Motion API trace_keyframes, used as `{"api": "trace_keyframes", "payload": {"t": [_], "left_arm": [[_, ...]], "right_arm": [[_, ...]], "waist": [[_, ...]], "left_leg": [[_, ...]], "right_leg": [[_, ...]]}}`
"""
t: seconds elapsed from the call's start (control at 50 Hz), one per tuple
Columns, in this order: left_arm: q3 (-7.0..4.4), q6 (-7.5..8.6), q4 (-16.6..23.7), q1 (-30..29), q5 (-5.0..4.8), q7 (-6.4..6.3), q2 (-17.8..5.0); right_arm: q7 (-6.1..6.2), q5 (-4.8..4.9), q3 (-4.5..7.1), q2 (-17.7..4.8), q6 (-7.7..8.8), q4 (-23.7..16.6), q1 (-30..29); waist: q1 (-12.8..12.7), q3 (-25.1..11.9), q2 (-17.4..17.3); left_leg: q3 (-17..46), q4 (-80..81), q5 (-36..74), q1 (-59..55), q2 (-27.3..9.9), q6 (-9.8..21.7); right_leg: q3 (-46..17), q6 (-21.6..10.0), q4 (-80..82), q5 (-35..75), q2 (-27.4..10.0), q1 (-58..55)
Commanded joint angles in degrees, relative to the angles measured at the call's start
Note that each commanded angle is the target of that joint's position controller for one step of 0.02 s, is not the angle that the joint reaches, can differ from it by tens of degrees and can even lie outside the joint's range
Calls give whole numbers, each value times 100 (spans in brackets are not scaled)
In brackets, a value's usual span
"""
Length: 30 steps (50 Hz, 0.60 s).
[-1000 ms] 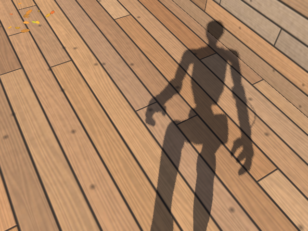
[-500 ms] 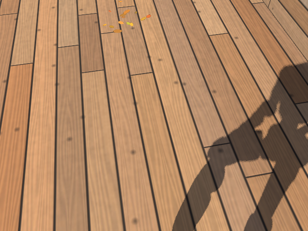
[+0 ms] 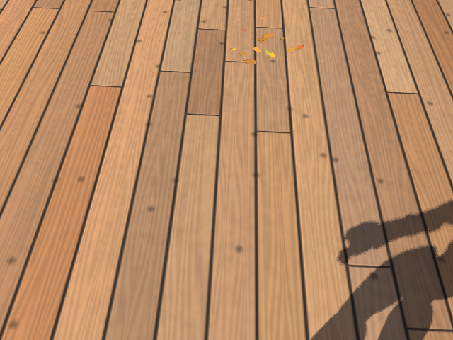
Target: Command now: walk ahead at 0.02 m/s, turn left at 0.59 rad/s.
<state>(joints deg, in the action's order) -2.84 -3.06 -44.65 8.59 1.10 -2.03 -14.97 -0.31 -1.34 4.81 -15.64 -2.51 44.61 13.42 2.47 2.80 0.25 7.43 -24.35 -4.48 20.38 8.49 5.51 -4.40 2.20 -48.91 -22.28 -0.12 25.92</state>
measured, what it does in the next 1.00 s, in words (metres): walks ahead, turning left: right foot, then left foot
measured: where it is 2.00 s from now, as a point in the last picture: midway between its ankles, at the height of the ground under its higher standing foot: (167, 257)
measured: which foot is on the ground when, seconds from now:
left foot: down 0.00-0.12, up 0.14-0.56, down 0.58-1.00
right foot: up 0.00-0.10, down 0.12-0.58, up 0.60-1.00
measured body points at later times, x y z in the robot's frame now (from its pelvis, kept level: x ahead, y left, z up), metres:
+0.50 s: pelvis +0.00 -0.03 +0.01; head +0.03 -0.04 +0.45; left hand +0.02 +0.26 -0.11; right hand +0.20 -0.26 -0.12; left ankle -0.06 +0.08 -0.70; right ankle +0.01 -0.13 -0.74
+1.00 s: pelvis +0.16 +0.02 -0.01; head +0.19 +0.02 +0.44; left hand +0.28 +0.31 -0.11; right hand +0.19 -0.25 -0.15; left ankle -0.05 +0.06 -0.74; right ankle +0.33 -0.04 -0.72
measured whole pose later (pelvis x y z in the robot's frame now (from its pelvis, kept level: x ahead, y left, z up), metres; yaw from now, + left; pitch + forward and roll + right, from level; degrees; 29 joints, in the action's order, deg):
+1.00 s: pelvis +0.16 +0.02 -0.01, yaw +18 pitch +1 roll +1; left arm -2.4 0.8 -42.3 4.1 1.8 2.6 -14.8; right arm 0.2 -1.1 1.4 -14.6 3.8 56.5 26.0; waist 3.5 2.3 0.5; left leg 1.9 -10.5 -22.2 -10.9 2.5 2.2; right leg 4.3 -3.5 -34.9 -9.0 -1.7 30.8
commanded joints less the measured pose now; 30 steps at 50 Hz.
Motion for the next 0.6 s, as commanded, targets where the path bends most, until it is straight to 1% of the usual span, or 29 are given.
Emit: {"api": "trace_keyframes", "payload": {"t": [0.02, 0.06, 0.08, 0.1, 0.12, 0.14, 0.16, 0.18, 0.2, 0.22, 0.24, 0.26, 0.28, 0.34, 0.38, 0.4, 0.42, 0.44, 0.46, 0.48, 0.5, 0.52, 0.54, 0.56, 0.58, 0.6], "left_arm": [[-88, 127, 386, 69, -62, -41, -460], [-76, 180, 373, 293, -113, -61, -474], [-73, 208, 337, 496, -136, -76, -478], [-75, 241, 277, 760, -133, -105, -480], [-112, 280, 235, 958, -91, -155, -623], [-209, 288, 359, 794, -7, -209, -1125], [-254, 273, 625, 108, 60, -185, -1464], [-195, 267, 614, 52, 98, -146, -1154], [-94, 287, 656, -157, 42, -119, -807], [-62, 297, 691, -273, 25, -90, -694], [-58, 299, 733, -301, 17, -94, -686], [-48, 297, 762, -220, 25, -88, -654], [-55, 290, 732, -33, 33, -74, -660], [-125, 288, 556, 599, 26, -66, -794], [-168, 299, 461, 764, 35, -39, -891], [-179, 304, 447, 725, 40, -15, -917], [-192, 312, 431, 740, 54, 23, -948], [-207, 318, 409, 753, 68, 67, -984], [-227, 316, 373, 765, 81, 110, -1030], [-245, 306, 331, 768, 100, 150, -1064], [-259, 290, 283, 781, 114, 191, -1079], [-264, 276, 233, 761, 94, 228, -1072], [-249, 266, 190, 697, 34, 243, -1000], [-192, 281, 158, 683, 13, 239, -794], [-60, 310, 257, 595, 40, 259, -328], [-23, 355, 653, 107, 80, 273, -270]], "right_arm": [[-2, -30, 241, -906, 32, -325, 29], [-29, -20, 249, -901, 10, -333, -63], [-40, 1, 252, -893, -6, -334, -130], [-38, 49, 249, -874, -20, -341, -240], [-16, 112, 220, -772, -14, -370, -285], [15, 162, 140, -414, -2, -389, 48], [66, 112, 203, -582, 31, -412, -50], [56, -90, 292, -956, 46, -369, -146], [6, -81, 305, -903, 36, -270, 31], [-34, -69, 287, -820, -11, -172, 234], [-89, -55, 277, -797, -62, -114, 352], [-137, -29, 257, -783, -96, -98, 375], [-164, 1, 231, -756, -119, -147, 221], [-198, 39, 135, -618, -162, -325, -263], [-199, 58, 79, -537, -179, -375, -381], [-194, 71, 49, -500, -184, -379, -390], [-196, 67, 9, -467, -182, -385, -406], [-205, 57, -27, -447, -177, -412, -499], [-218, 46, -49, -462, -165, -448, -600], [-227, 38, -67, -483, -146, -467, -676], [-225, 39, -88, -484, -113, -457, -681], [-210, 31, -122, -417, -59, -376, -530], [-177, 0, -167, -291, 24, -199, -175], [-123, -35, -171, -321, 121, 40, 327], [-71, -127, -113, -685, 234, 216, 952], [-34, -32, 89, -1533, 267, 222, 1254]], "waist": [[-32, -618, -730], [-121, -638, -801], [-214, -638, -817], [-381, -613, -775], [-477, -563, -569], [-231, -629, 508], [-204, -177, 1276], [-124, -62, 643], [60, -137, 426], [145, -186, 448], [152, -294, 653], [73, -332, 738], [-52, -326, 711], [-431, -336, 761], [-507, -393, 854], [-492, -419, 896], [-519, -511, 941], [-574, -500, 1011], [-615, -436, 1080], [-630, -319, 1129], [-599, -181, 1124], [-453, -80, 993], [-204, -46, 776], [38, -152, 434], [297, -403, -717], [472, -74, -1697]], "left_leg": [[2150, 894, -1067, -748, -1524, 664], [2324, 846, -758, -649, -1474, 576], [2372, 821, -695, -527, -1414, 477], [2324, 744, -870, -293, -1267, 290], [2114, 541, -1459, 125, -963, -24], [1344, -616, -2454, 653, -362, -377], [22, -1972, -2628, 1484, 442, -519], [91, -2964, -2469, 1166, -106, -587], [76, -3434, -2202, 968, -104, -583], [24, -3880, -1982, 938, -116, -622], [-81, -4256, -1868, 1039, -145, -675], [-196, -4388, -1884, 1152, -194, -755], [-293, -4329, -1878, 1267, -260, -827], [-398, -3727, -1986, 1490, -401, -971], [-412, -3232, -2137, 1268, -415, -955], [-463, -2942, -2202, 1042, -438, -920], [-573, -2601, -2220, 785, -475, -855], [-679, -2260, -2241, 541, -509, -773], [-789, -1944, -2313, 310, -513, -686], [-895, -1628, -2395, 88, -501, -592], [-991, -1246, -2394, -170, -480, -487], [-1089, -654, -2088, -609, -456, -364], [-1175, 157, -1462, -1379, -420, -215], [-999, 610, -1242, -2360, -462, -109], [571, 1244, -2262, -3303, -1636, 48], [2712, 1741, -2961, -3220, -2992, 757]], "right_leg": [[55, -105, 430, -156, 215, -103], [69, -232, 1015, -242, 360, -577], [95, -313, 1486, -172, 431, -934], [140, -392, 2233, 171, 459, -1430], [-48, -479, 3089, 446, 171, -2000], [-1332, -762, 3763, -329, -1133, -2359], [-2605, -1276, 4124, -173, -2172, -1708], [-2085, -1497, 3784, 1001, -2142, -1266], [-1466, -1389, 3531, 1849, -1757, -1210], [-899, -1257, 3364, 2409, -1434, -1321], [-564, -1213, 3235, 2760, -1259, -1566], [-334, -1233, 3117, 3246, -1193, -1768], [-205, -1261, 3041, 3511, -1184, -1979], [-175, -1385, 2854, 4061, -1344, -2683], [-167, -1439, 2755, 4222, -1427, -2806], [-113, -1440, 2715, 4223, -1434, -2732], [-90, -1430, 2821, 3519, -1430, -2630], [-133, -1425, 2993, 2531, -1419, -2465], [-213, -1426, 3184, 1489, -1403, -2273], [-299, -1425, 3344, 704, -1405, -2067], [-363, -1417, 3430, 301, -1424, -1860], [-321, -1366, 3387, 134, -1394, -1595], [-144, -1256, 3155, 109, -1284, -1156], [99, -1063, 2707, 21, -1103, -535], [753, -775, 1297, -499, -602, 360], [1178, -559, 296, -1193, 165, 1786]]}}
Keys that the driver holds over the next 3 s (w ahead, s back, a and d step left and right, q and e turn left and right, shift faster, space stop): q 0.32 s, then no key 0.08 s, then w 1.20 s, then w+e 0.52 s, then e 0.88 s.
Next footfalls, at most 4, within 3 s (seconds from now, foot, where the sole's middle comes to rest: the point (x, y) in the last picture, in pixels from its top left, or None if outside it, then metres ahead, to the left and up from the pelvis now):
0.12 right None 0.05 -0.13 -0.77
0.58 left None -0.01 0.07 -0.77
1.02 right None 0.37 -0.02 -0.77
1.56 left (139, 292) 0.60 0.25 -0.77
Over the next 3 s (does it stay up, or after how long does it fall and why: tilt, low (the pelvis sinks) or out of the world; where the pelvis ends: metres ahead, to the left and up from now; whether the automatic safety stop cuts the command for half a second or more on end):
stays up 0.97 0.23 0.01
